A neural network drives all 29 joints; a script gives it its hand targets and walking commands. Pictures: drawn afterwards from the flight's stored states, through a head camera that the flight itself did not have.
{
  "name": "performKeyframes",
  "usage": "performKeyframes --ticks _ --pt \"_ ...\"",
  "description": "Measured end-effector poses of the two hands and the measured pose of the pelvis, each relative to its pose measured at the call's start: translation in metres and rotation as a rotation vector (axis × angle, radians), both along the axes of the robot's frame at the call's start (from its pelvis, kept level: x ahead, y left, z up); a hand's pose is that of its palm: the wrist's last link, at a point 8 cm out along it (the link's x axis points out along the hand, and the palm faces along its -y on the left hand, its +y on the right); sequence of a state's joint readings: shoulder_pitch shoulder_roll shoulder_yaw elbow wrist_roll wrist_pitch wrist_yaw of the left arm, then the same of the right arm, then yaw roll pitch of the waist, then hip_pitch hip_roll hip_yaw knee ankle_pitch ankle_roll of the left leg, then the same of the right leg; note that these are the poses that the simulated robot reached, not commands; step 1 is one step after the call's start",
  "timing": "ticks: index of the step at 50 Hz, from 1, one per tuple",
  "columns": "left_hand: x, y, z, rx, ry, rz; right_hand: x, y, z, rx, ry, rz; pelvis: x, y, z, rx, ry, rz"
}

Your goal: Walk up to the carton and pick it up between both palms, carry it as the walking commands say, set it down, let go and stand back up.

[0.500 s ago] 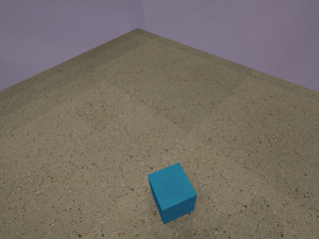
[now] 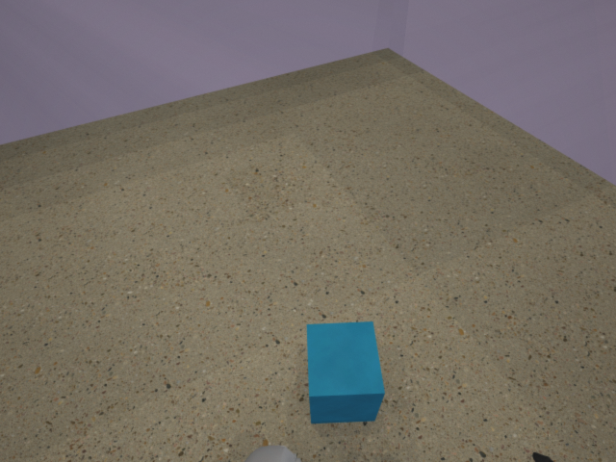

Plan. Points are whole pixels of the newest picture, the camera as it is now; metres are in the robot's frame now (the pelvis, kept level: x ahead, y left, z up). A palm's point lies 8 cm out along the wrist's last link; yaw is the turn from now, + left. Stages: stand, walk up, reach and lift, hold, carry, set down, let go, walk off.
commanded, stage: walk up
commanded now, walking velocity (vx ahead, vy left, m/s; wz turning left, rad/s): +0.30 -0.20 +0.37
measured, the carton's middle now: (341, 373) +0.50 -0.01 -0.66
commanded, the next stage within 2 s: stand in 1.26 s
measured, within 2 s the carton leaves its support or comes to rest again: neither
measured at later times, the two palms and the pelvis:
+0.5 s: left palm out of the picture +0.13 +0.20 -0.14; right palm out of the picture +0.17 -0.33 -0.15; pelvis +0.09 -0.07 -0.02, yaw +7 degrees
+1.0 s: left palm out of the picture +0.08 +0.20 -0.15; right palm out of the picture +0.18 -0.28 -0.13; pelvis +0.09 -0.05 -0.01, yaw +11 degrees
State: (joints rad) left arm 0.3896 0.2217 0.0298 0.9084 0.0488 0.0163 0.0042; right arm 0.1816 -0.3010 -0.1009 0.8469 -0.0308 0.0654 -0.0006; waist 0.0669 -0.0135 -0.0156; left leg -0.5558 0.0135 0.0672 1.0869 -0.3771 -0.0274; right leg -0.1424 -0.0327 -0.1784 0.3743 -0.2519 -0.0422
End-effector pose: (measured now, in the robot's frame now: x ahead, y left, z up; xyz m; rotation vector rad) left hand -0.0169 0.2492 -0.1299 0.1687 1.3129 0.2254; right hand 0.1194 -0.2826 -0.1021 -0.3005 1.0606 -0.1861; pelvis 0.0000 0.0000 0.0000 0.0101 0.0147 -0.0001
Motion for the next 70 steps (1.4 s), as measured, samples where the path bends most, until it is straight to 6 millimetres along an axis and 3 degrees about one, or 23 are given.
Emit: performKeyframes --ticks 7,11,14,20,24,28,32,37,41,45,52,62,70 --pt "-0.063 -0.039 -0.004 -0.044 0.163 0.153 0.111 0.050 0.007 0.103 -0.135 0.185 0.028 -0.016 -0.003 -0.015 0.026 0.051" --pt "-0.078 -0.051 -0.013 -0.071 0.255 0.207 0.148 0.071 0.000 0.112 -0.185 0.228 0.047 -0.017 -0.014 -0.017 0.032 0.075" --pt "-0.047 -0.050 -0.017 -0.067 0.218 0.219 0.129 0.057 -0.012 0.081 -0.109 0.192 0.056 -0.021 -0.013 -0.021 0.025 0.093" --pt "0.063 -0.045 -0.014 -0.041 0.027 0.121 0.063 0.000 -0.025 0.032 0.107 0.097 0.071 -0.044 -0.007 -0.038 -0.004 0.115" --pt "0.132 -0.049 -0.008 0.032 -0.104 0.043 0.048 -0.037 -0.042 0.048 0.157 0.033 0.084 -0.067 -0.016 -0.007 -0.017 0.121" --pt "0.165 -0.060 0.001 0.091 -0.181 0.021 0.046 -0.064 -0.056 0.046 0.195 0.020 0.090 -0.084 -0.022 0.015 -0.017 0.143" --pt "0.165 -0.067 0.015 0.110 -0.191 0.036 0.051 -0.068 -0.052 0.068 0.214 0.045 0.090 -0.088 -0.013 0.030 -0.014 0.163" --pt "0.146 -0.063 0.019 0.111 -0.163 0.071 0.056 -0.059 -0.046 0.090 0.226 0.086 0.089 -0.085 -0.006 0.038 -0.012 0.178" --pt "0.129 -0.053 0.009 0.086 -0.135 0.099 0.062 -0.040 -0.041 0.091 0.214 0.120 0.087 -0.077 -0.006 0.025 -0.011 0.188" --pt "0.113 -0.039 -0.014 0.042 -0.104 0.123 0.065 -0.020 -0.041 0.064 0.167 0.140 0.083 -0.062 -0.017 -0.014 -0.016 0.202" --pt "0.095 -0.055 -0.017 -0.045 -0.032 0.138 0.065 0.003 -0.026 0.065 0.148 0.135 0.087 -0.053 -0.004 -0.007 -0.020 0.184" --pt "0.092 -0.074 -0.011 -0.037 -0.016 0.146 0.081 0.004 -0.036 0.107 0.135 0.118 0.095 -0.057 -0.002 -0.006 -0.034 0.178" --pt "0.090 -0.074 -0.009 -0.024 -0.007 0.155 0.060 -0.004 -0.039 0.099 0.198 0.093 0.093 -0.059 0.000 -0.008 -0.043 0.184"
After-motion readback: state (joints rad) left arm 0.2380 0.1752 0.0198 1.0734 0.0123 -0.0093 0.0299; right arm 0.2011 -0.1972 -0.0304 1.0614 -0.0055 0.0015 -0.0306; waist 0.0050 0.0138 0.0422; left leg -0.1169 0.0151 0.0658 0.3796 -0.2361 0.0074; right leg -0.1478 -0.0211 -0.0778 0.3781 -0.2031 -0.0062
